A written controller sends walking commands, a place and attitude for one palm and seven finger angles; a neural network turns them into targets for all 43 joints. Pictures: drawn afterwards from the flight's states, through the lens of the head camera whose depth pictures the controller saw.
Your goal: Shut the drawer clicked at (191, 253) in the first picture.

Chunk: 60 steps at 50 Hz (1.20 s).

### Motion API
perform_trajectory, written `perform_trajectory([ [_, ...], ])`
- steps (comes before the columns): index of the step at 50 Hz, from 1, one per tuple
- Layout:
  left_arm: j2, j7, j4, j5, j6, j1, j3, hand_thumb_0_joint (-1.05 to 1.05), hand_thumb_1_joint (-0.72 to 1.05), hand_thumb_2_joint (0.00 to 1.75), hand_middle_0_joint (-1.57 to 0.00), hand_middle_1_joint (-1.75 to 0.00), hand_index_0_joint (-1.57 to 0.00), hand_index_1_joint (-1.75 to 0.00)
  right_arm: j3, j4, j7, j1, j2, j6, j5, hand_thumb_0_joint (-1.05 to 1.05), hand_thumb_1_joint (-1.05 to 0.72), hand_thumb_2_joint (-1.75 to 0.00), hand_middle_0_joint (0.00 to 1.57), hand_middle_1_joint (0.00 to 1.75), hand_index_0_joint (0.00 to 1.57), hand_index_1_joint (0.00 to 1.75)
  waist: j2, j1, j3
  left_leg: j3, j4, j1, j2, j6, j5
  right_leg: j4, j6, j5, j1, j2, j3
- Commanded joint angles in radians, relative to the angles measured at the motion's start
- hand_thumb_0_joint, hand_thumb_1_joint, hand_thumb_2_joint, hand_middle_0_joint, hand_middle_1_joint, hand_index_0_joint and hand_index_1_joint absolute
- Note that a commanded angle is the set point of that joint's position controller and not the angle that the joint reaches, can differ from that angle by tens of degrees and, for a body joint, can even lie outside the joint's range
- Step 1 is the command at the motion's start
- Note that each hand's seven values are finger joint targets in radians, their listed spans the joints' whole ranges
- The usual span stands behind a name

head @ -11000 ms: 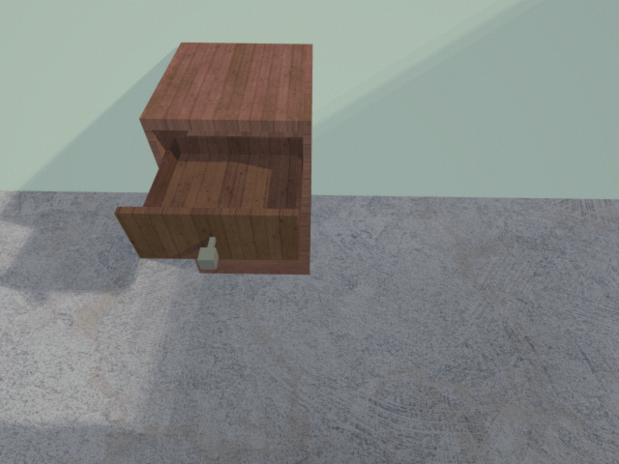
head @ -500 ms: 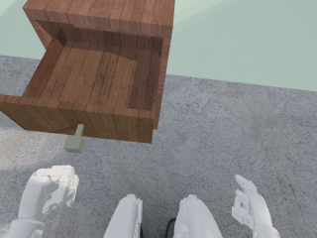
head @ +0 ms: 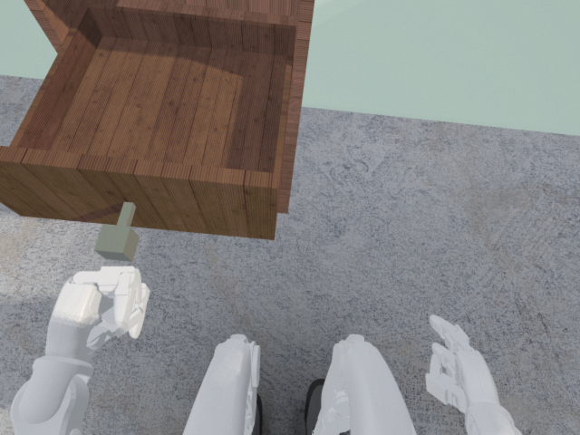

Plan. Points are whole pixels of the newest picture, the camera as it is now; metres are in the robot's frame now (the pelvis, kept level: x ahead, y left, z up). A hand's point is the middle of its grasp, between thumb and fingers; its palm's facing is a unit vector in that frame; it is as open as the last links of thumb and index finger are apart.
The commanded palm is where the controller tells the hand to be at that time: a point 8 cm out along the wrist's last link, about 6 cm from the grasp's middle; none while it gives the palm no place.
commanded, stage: bring the fist close to the handle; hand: left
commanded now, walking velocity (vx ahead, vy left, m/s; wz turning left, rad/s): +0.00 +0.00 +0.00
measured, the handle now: (122, 230) +0.36 +0.25 +0.01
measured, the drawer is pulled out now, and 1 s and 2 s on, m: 0.29 0.29 0.16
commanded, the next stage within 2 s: push the drawer shut in 0.34 s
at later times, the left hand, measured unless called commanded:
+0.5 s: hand (133, 304) +0.27 +0.21 +0.00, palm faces -0.05 -1.00 -0.06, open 3.3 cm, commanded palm +0.26 +0.26 +0.01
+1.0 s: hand (135, 287) +0.29 +0.22 +0.00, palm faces -0.05 -1.00 -0.08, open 2.8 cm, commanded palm +0.31 +0.25 +0.01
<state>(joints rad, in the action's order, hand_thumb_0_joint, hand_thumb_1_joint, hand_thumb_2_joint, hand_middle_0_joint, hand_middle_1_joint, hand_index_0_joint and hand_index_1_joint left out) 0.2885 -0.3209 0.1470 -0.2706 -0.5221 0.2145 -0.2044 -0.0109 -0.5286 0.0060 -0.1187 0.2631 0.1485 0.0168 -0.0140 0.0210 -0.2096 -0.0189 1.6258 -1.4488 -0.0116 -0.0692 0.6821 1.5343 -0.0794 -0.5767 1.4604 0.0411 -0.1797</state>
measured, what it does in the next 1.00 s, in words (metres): stands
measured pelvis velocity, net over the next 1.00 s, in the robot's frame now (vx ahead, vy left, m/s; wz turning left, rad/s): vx -0.01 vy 0.01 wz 0.02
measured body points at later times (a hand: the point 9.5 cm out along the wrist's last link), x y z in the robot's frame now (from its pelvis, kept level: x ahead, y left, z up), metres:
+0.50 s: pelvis +0.00 +0.00 +0.00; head +0.15 +0.04 +0.42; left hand +0.27 +0.26 +0.01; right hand +0.21 -0.24 -0.09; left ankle +0.03 +0.08 -0.54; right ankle +0.07 -0.09 -0.54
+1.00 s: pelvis -0.01 +0.01 +0.00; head +0.14 +0.05 +0.42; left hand +0.29 +0.27 +0.00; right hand +0.20 -0.23 -0.10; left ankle +0.03 +0.08 -0.54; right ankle +0.07 -0.09 -0.54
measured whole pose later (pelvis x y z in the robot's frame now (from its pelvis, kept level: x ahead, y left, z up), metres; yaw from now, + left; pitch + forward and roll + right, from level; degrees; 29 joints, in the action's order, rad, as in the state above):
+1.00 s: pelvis -0.01 +0.01 +0.00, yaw +1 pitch +29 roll -5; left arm 0.32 -0.30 0.28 -0.23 -0.50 -0.01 -0.18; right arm -0.04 -0.57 0.03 -0.12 0.29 0.13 0.01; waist -0.01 0.00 -0.19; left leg -0.01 1.64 -1.49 0.01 -0.08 0.66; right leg 1.54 -0.07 -0.56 1.48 0.06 -0.19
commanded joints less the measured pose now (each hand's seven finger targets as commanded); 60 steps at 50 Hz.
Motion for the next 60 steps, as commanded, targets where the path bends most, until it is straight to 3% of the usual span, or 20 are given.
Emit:
perform_trajectory([
  [1, 0.140, 0.008, -0.209, -0.026, -0.057, -0.014, -0.088, 0.00, 0.90, 0.90, -1.40, -1.60, -1.40, -1.60, 0.067, 0.140, 0.010, -0.012, 0.159, 0.040, 0.012, 0.00, -0.90, -0.90, 0.20, 0.30, 0.20, 0.30, -0.062, -0.010, -0.413, 0.117, -0.247, 0.222, 0.018, 0.035, -0.295, -0.185, 0.032, 0.100, -0.328, -0.045, 0.164],
  [4, 0.140, 0.016, -0.228, -0.028, -0.042, 0.008, -0.092, 0.00, 0.90, 0.90, -1.40, -1.60, -1.40, -1.60, 0.068, 0.144, 0.007, -0.013, 0.153, 0.031, 0.015, 0.00, -0.90, -0.90, 0.20, 0.30, 0.20, 0.30, -0.062, -0.016, -0.419, 0.114, -0.251, 0.221, 0.018, 0.036, -0.310, -0.194, 0.033, 0.113, -0.357, -0.045, 0.169],
  [10, 0.135, 0.023, -0.205, -0.020, -0.027, -0.046, -0.075, 0.00, 0.90, 0.90, -1.40, -1.60, -1.40, -1.60, 0.061, 0.134, 0.015, -0.011, 0.155, 0.023, 0.016, 0.00, -0.90, -0.90, 0.20, 0.30, 0.20, 0.30, -0.047, 0.012, -0.378, 0.118, -0.240, 0.188, 0.017, 0.030, -0.273, -0.196, 0.035, 0.087, -0.321, -0.046, 0.167],
  [12, 0.132, 0.020, -0.205, -0.025, -0.031, -0.019, -0.080, 0.00, 0.90, 0.90, -1.40, -1.60, -1.40, -1.60, 0.064, 0.134, 0.014, -0.016, 0.155, 0.025, 0.015, 0.00, -0.90, -0.90, 0.20, 0.30, 0.20, 0.30, -0.063, -0.001, -0.396, 0.115, -0.246, 0.209, 0.018, 0.034, -0.284, -0.196, 0.034, 0.096, -0.331, -0.044, 0.164],
  [15, 0.137, 0.016, -0.194, -0.027, -0.032, -0.037, -0.080, 0.00, 0.90, 0.90, -1.40, -1.60, -1.40, -1.60, 0.061, 0.131, 0.016, -0.016, 0.155, 0.025, 0.015, 0.00, -0.90, -0.90, 0.20, 0.30, 0.20, 0.30, -0.039, 0.010, -0.387, 0.116, -0.241, 0.196, 0.018, 0.030, -0.289, -0.198, 0.035, 0.101, -0.331, -0.047, 0.165],
  [22, 0.148, 0.005, -0.202, -0.033, -0.034, -0.016, -0.094, 0.00, 0.90, 0.90, -1.40, -1.60, -1.40, -1.60, 0.064, 0.134, 0.016, -0.018, 0.160, 0.025, 0.016, 0.00, -0.90, -0.90, 0.20, 0.30, 0.20, 0.30, -0.075, -0.005, -0.402, 0.118, -0.253, 0.236, 0.018, 0.038, -0.319, -0.190, 0.033, 0.126, -0.326, -0.046, 0.155],
  [30, 0.134, 0.022, -0.167, -0.019, -0.036, -0.160, -0.060, 0.00, 0.90, 0.90, -1.40, -1.60, -1.40, -1.60, 0.057, 0.117, 0.018, -0.033, 0.173, 0.025, 0.010, 0.00, -0.90, -0.90, 0.20, 0.30, 0.20, 0.30, -0.077, 0.032, -0.387, 0.142, -0.254, 0.268, 0.014, 0.043, -0.321, -0.170, 0.034, 0.128, -0.248, -0.047, 0.129],
  [32, 0.151, 0.022, -0.165, -0.014, -0.032, -0.165, -0.073, 0.00, 0.90, 0.90, -1.40, -1.60, -1.40, -1.60, 0.058, 0.123, 0.016, -0.035, 0.179, 0.020, 0.010, 0.00, -0.90, -0.90, 0.20, 0.30, 0.20, 0.30, -0.091, 0.016, -0.407, 0.139, -0.262, 0.276, 0.017, 0.047, -0.319, -0.170, 0.032, 0.126, -0.266, -0.044, 0.131],
  [35, 0.135, 0.028, -0.161, -0.013, -0.027, -0.248, -0.051, 0.00, 0.90, 0.90, -1.40, -1.60, -1.40, -1.60, 0.056, 0.114, 0.021, -0.034, 0.180, 0.018, 0.011, 0.00, -0.90, -0.90, 0.20, 0.30, 0.20, 0.30, -0.084, 0.042, -0.404, 0.153, -0.257, 0.289, 0.013, 0.047, -0.311, -0.165, 0.035, 0.124, -0.228, -0.045, 0.124],
  [36, 0.137, 0.030, -0.177, -0.009, -0.032, -0.274, -0.046, 0.00, 0.90, 0.90, -1.40, -1.60, -1.40, -1.60, 0.057, 0.110, 0.021, -0.037, 0.185, 0.020, 0.009, 0.00, -0.90, -0.90, 0.20, 0.30, 0.20, 0.30, -0.110, 0.037, -0.417, 0.159, -0.264, 0.315, 0.012, 0.053, -0.307, -0.163, 0.035, 0.118, -0.211, -0.043, 0.121],
  [39, 0.138, 0.037, -0.141, -0.001, -0.028, -0.325, -0.039, 0.00, 0.90, 0.90, -1.40, -1.60, -1.40, -1.60, 0.055, 0.100, 0.025, -0.039, 0.189, 0.017, 0.008, 0.00, -0.90, -0.90, 0.20, 0.30, 0.20, 0.30, -0.083, 0.047, -0.399, 0.163, -0.266, 0.299, 0.014, 0.050, -0.258, -0.173, 0.036, 0.093, -0.205, -0.040, 0.125],
  [40, 0.137, 0.039, -0.132, 0.001, -0.027, -0.372, -0.032, 0.00, 0.90, 0.90, -1.40, -1.60, -1.40, -1.60, 0.052, 0.095, 0.030, -0.040, 0.189, 0.018, 0.007, 0.00, -0.90, -0.90, 0.20, 0.30, 0.20, 0.30, -0.077, 0.062, -0.390, 0.170, -0.264, 0.289, 0.013, 0.047, -0.246, -0.167, 0.037, 0.089, -0.185, -0.041, 0.121],
  [46, 0.140, 0.045, -0.123, 0.013, -0.029, -0.527, -0.006, 0.00, 0.90, 0.90, -1.40, -1.60, -1.40, -1.60, 0.049, 0.069, 0.041, -0.046, 0.198, 0.027, 0.004, 0.00, -0.90, -0.90, 0.20, 0.30, 0.20, 0.30, -0.123, 0.067, -0.422, 0.190, -0.283, 0.341, 0.015, 0.057, -0.189, -0.169, 0.037, 0.067, -0.150, -0.031, 0.121],
  [48, 0.145, 0.047, -0.095, 0.015, -0.022, -0.555, -0.006, 0.00, 0.90, 0.90, -1.40, -1.60, -1.40, -1.60, 0.046, 0.065, 0.044, -0.047, 0.200, 0.026, 0.006, 0.00, -0.90, -0.90, 0.20, 0.30, 0.20, 0.30, -0.090, 0.074, -0.416, 0.187, -0.281, 0.317, 0.015, 0.050, -0.151, -0.184, 0.040, 0.050, -0.166, -0.030, 0.127],
  [51, 0.144, 0.049, -0.067, 0.023, -0.016, -0.614, 0.009, 0.00, 0.90, 0.90, -1.40, -1.60, -1.40, -1.60, 0.040, 0.059, 0.049, -0.050, 0.198, 0.027, 0.006, 0.00, -0.90, -0.90, 0.20, 0.30, 0.20, 0.30, -0.105, 0.078, -0.409, 0.181, -0.289, 0.306, 0.017, 0.047, -0.115, -0.197, 0.039, 0.030, -0.170, -0.031, 0.132],
  [56, 0.194, 0.057, -0.008, 0.031, -0.011, -0.708, -0.025, 0.00, 0.90, 0.90, -1.40, -1.60, -1.40, -1.60, 0.031, 0.052, 0.058, -0.055, 0.202, 0.025, 0.008, 0.00, -0.90, -0.90, 0.20, 0.30, 0.20, 0.30, -0.102, 0.077, -0.408, 0.172, -0.290, 0.273, 0.018, 0.044, -0.074, -0.209, 0.039, 0.004, -0.189, -0.031, 0.144],
  [58, 0.171, 0.059, -0.004, 0.030, -0.013, -0.746, 0.001, 0.00, 0.90, 0.90, -1.40, -1.60, -1.40, -1.60, 0.030, 0.047, 0.058, -0.055, 0.200, 0.028, 0.007, 0.00, -0.90, -0.90, 0.20, 0.30, 0.20, 0.30, -0.127, 0.083, -0.413, 0.178, -0.300, 0.302, 0.017, 0.047, -0.068, -0.212, 0.039, 0.011, -0.174, -0.030, 0.140],
  [60, 0.190, 0.066, 0.037, 0.034, -0.009, -0.752, -0.016, 0.00, 0.90, 0.90, -1.40, -1.60, -1.40, -1.60, 0.029, 0.045, 0.059, -0.066, 0.203, 0.027, 0.005, 0.00, -0.90, -0.90, 0.20, 0.30, 0.20, 0.30, -0.118, 0.083, -0.414, 0.175, -0.299, 0.295, 0.017, 0.046, -0.087, -0.211, 0.037, 0.017, -0.179, -0.034, 0.139],
])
